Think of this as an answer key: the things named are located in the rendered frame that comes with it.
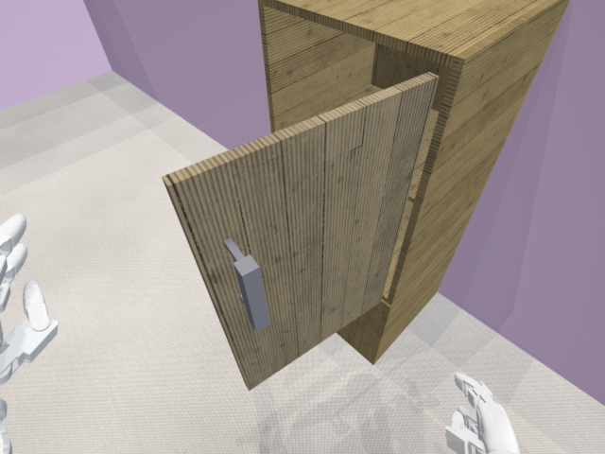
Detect cupboard door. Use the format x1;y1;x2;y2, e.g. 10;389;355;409
162;72;439;391

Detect handle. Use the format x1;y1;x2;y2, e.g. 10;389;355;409
224;238;270;333

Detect right robot hand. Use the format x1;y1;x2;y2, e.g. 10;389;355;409
445;373;520;454

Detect left robot hand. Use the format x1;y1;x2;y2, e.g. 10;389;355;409
0;214;58;385

